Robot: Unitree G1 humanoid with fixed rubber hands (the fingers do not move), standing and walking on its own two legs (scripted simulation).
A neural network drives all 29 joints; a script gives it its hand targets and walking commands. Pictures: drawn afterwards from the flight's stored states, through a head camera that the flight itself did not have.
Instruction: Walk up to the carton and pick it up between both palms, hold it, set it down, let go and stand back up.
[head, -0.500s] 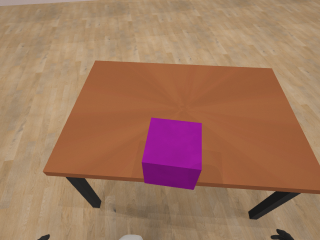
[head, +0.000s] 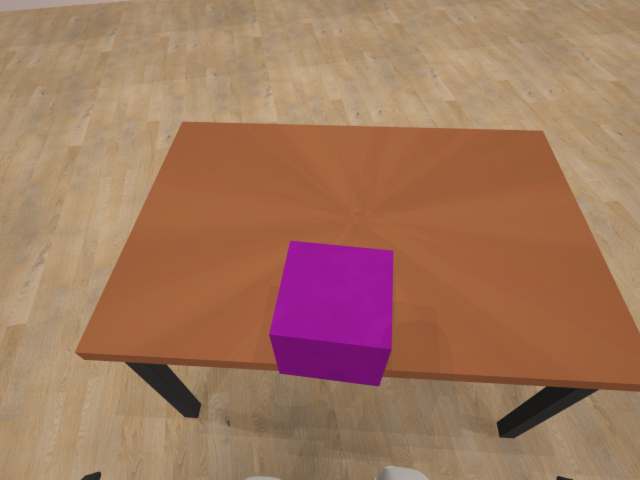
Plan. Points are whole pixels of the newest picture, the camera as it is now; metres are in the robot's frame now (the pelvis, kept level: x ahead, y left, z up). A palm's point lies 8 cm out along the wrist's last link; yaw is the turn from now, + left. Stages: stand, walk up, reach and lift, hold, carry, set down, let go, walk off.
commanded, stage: walk up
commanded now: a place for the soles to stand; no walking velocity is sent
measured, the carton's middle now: (334, 313) +0.38 +0.00 -0.12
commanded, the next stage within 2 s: reach and lift in 1.96 s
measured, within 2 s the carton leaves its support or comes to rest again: neither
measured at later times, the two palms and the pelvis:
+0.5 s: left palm out of the picture +0.05 +0.33 -0.10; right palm out of the picture +0.07 -0.32 -0.10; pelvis +0.00 +0.00 +0.01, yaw +0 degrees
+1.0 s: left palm out of the picture +0.04 +0.31 -0.12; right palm out of the picture +0.06 -0.33 -0.10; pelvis -0.03 -0.01 -0.01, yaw +0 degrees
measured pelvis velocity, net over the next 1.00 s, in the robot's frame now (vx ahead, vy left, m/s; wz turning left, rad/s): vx -0.03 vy -0.01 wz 0.00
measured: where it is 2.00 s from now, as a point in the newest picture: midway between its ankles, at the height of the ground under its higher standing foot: outside the picture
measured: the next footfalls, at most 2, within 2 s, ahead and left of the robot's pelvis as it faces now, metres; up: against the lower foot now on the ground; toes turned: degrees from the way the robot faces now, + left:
right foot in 0.98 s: +0.03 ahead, -0.12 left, +0.00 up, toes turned +1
